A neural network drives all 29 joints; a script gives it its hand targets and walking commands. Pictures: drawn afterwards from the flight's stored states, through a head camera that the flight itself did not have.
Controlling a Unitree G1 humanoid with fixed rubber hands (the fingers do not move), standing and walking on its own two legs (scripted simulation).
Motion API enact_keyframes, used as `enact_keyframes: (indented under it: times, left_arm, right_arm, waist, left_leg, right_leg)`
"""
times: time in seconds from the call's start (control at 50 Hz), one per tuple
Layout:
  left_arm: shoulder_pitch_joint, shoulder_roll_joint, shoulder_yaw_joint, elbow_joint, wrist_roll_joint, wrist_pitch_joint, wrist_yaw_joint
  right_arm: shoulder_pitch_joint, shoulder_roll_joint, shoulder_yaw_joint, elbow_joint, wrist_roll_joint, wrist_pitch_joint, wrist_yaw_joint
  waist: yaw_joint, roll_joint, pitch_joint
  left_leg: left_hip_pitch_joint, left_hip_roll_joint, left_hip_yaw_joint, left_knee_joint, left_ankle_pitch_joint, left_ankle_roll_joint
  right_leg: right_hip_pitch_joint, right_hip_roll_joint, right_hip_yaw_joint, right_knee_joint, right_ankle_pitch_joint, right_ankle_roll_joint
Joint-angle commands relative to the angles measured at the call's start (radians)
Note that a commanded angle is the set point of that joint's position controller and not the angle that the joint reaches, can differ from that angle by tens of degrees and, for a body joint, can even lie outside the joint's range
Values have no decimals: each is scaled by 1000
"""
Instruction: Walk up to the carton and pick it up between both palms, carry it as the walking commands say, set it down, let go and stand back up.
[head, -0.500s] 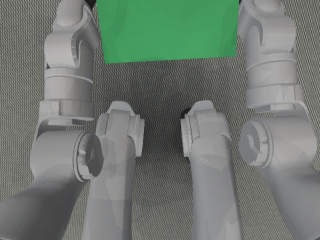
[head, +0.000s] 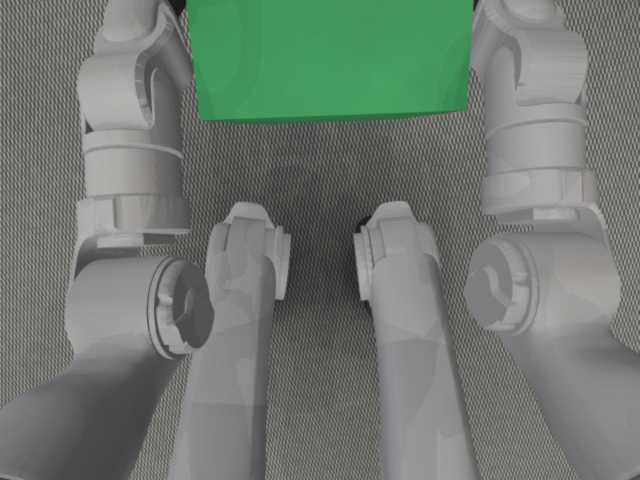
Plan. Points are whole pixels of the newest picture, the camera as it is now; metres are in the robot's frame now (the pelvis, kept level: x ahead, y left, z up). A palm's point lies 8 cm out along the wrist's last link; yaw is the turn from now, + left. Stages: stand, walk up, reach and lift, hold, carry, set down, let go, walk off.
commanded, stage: reach and lift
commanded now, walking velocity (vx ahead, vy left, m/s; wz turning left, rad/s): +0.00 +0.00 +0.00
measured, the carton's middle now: (326, 8) +0.54 -0.01 -0.16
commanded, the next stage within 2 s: none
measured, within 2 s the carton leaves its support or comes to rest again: neither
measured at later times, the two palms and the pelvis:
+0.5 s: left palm out of the picture +0.51 +0.14 -0.03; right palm out of the picture +0.53 -0.15 -0.03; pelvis +0.00 +0.00 +0.05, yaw -1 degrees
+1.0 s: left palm out of the picture +0.49 +0.14 +0.04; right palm out of the picture +0.49 -0.15 +0.03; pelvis +0.00 +0.00 +0.11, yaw -1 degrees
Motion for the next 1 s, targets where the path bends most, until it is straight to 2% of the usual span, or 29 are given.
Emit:
enact_keyframes:
  times: [0.0,0.04,0.1,0.12,0.14,0.22,0.24,0.26,0.28,0.32,0.36,0.38,0.42,0.44,0.46,0.5,0.52,0.6,0.64,0.66,0.68,0.74,0.78,0.8,0.82,0.86,0.9,0.92,0.98]
  left_arm:
    - [-883,-1019,-630,-150,-188,-53,-250]
    - [-898,-1029,-694,-229,-223,-57,-249]
    - [-912,-995,-717,-329,-238,-50,-231]
    - [-1001,-948,-688,-354,-249,-61,-227]
    - [-959,-925,-661,-322,-221,-54,-221]
    - [-862,-948,-649,-253,-176,-59,-227]
    - [-873,-955,-674,-333,-194,-71,-231]
    - [-845,-995,-713,-261,-220,-64,-235]
    - [-909,-992,-697,-291,-222,-70,-242]
    - [-862,-974,-733,-314,-244,-60,-245]
    - [-832,-1006,-642,-156,-183,-59,-244]
    - [-837,-1029,-673,-204,-192,-61,-243]
    - [-896,-1092,-707,-275,-219,-58,-245]
    - [-853,-1015,-672,-203,-186,-60,-248]
    - [-802,-1086,-712,-225,-201,-52,-253]
    - [-832,-1043,-723,-282,-224,-69,-253]
    - [-873,-1023,-754,-361,-261,-69,-249]
    - [-841,-1013,-697,-276,-208,-70,-248]
    - [-825,-1045,-759,-359,-245,-65,-240]
    - [-746,-1056,-782,-306,-242,-48,-239]
    - [-750,-1042,-718,-199,-203,-54,-241]
    - [-752,-1098,-736,-258,-204,-47,-243]
    - [-821,-1061,-711,-302,-209,-63,-252]
    - [-800,-1069,-745,-267,-214,-58,-260]
    - [-783,-1097,-778,-295,-222,-60,-260]
    - [-756,-1051,-771,-310,-239,-68,-256]
    - [-782,-1068,-719,-257,-203,-59,-258]
    - [-807,-1078,-721,-311,-209,-68,-260]
    - [-777,-1076,-766,-288,-237,-55,-268]
  right_arm:
    - [-843,1145,631,-238,188,-47,238]
    - [-803,1133,663,-251,240,-49,233]
    - [-887,1088,705,-393,290,-54,233]
    - [-837,1085,679,-327,255,-37,220]
    - [-843,1118,686,-327,266,-37,224]
    - [-641,1159,617,-91,211,-29,246]
    - [-689,1207,682,-188,242,-33,245]
    - [-756,1180,699,-261,244,-46,237]
    - [-725,1140,651,-194,215,-42,236]
    - [-793,1170,730,-338,262,-44,219]
    - [-682,1136,597,-147,186,-52,226]
    - [-772,1154,643,-255,234,-64,228]
    - [-745,1150,638,-252,216,-57,238]
    - [-714,1171,631,-134,183,-36,240]
    - [-715,1157,657,-261,194,-59,236]
    - [-691,1187,692,-228,214,-44,228]
    - [-707,1173,714,-352,220,-45,215]
    - [-674,1165,651,-212,212,-55,237]
    - [-702,1183,732,-340,246,-49,231]
    - [-740,1187,770,-381,288,-48,230]
    - [-716,1190,735,-254,258,-49,234]
    - [-654,1161,671,-261,206,-58,250]
    - [-636,1216,683,-218,217,-40,253]
    - [-666,1269,721,-235,244,-36,256]
    - [-619,1259,719,-260,227,-42,258]
    - [-610,1234,727,-292,231,-48,249]
    - [-646,1189,665,-232,200,-44,252]
    - [-693,1252,732,-291,249,-45,250]
    - [-679,1179,725,-321,211,-52,247]
  waist:
    - [39,-120,-2550]
    - [62,-26,-2571]
    - [75,-15,-2682]
    - [64,-9,-2605]
    - [105,-42,-2623]
    - [89,-29,-2432]
    - [112,-55,-2516]
    - [78,-100,-2572]
    - [71,-38,-2483]
    - [79,-61,-2657]
    - [53,-30,-2424]
    - [112,35,-2465]
    - [28,13,-2553]
    - [58,-60,-2399]
    - [9,-18,-2593]
    - [36,-51,-2593]
    - [14,-67,-2636]
    - [81,1,-2415]
    - [70,-25,-2662]
    - [62,-17,-2670]
    - [93,-41,-2484]
    - [53,17,-2482]
    - [44,-74,-2493]
    - [109,-30,-2438]
    - [55,-31,-2546]
    - [93,-41,-2490]
    - [50,-46,-2376]
    - [95,-52,-2466]
    - [67,-23,-2429]
  left_leg:
    - [669,-42,137,-200,266,80]
    - [742,-48,144,-203,292,72]
    - [844,-50,145,-204,339,62]
    - [770,-52,160,-207,272,59]
    - [784,-46,167,-217,279,57]
    - [765,-34,142,-268,187,57]
    - [798,-44,159,-279,226,65]
    - [793,-38,146,-274,245,60]
    - [748,-42,143,-294,207,54]
    - [839,-53,143,-311,300,62]
    - [758,-34,128,-314,154,54]
    - [814,-40,144,-324,181,53]
    - [861,-33,124,-352,161,55]
    - [804,-46,127,-373,139,58]
    - [919,-32,117,-356,215,51]
    - [842,-54,142,-358,276,56]
    - [917,-49,127,-370,289,60]
    - [843,-47,117,-416,185,57]
    - [1057,-46,102,-422,284,52]
    - [1057,-52,116,-406,304,53]
    - [941,-41,125,-416,255,52]
    - [983,-35,102,-453,186,40]
    - [971,-33,108,-475,144,60]
    - [982,-43,112,-519,176,67]
    - [1055,-39,105,-512,251,53]
    - [1017,-41,111,-513,263,54]
    - [1009,-34,99,-532,170,60]
    - [1000,-41,118,-533,189,71]
    - [1012,-45,103,-551,159,49]
  right_leg:
    - [960,32,-146,-227,277,-15]
    - [957,26,-120,-237,278,-24]
    - [1029,35,-118,-252,319,-21]
    - [1028,29,-95,-275,272,-27]
    - [1066,28,-108,-270,288,-18]
    - [913,22,-119,-302,177,-25]
    - [1031,31,-102,-327,222,-24]
    - [1058,33,-119,-316,240,-19]
    - [1036,26,-107,-324,216,-26]
    - [1172,33,-105,-333,344,-11]
    - [973,25,-116,-346,155,-25]
    - [1042,28,-84,-366,166,-33]
    - [1098,25,-104,-399,177,-41]
    - [1007,31,-132,-393,157,-20]
    - [1099,31,-106,-408,229,-40]
    - [1189,32,-94,-401,309,-17]
    - [1205,35,-88,-424,317,-21]
    - [1102,24,-96,-426,228,-17]
    - [1205,28,-104,-449,281,-19]
    - [1200,36,-95,-454,295,-9]
    - [1123,26,-87,-470,235,-11]
    - [1112,24,-94,-495,187,-34]
    - [1188,25,-98,-537,142,-23]
    - [1205,23,-80,-540,192,-13]
    - [1224,35,-92,-539,278,-26]
    - [1262,17,-71,-543,279,-11]
    - [1144,23,-86,-586,144,-21]
    - [1291,16,-60,-602,164,-15]
    - [1244,18,-70,-607,155,-33]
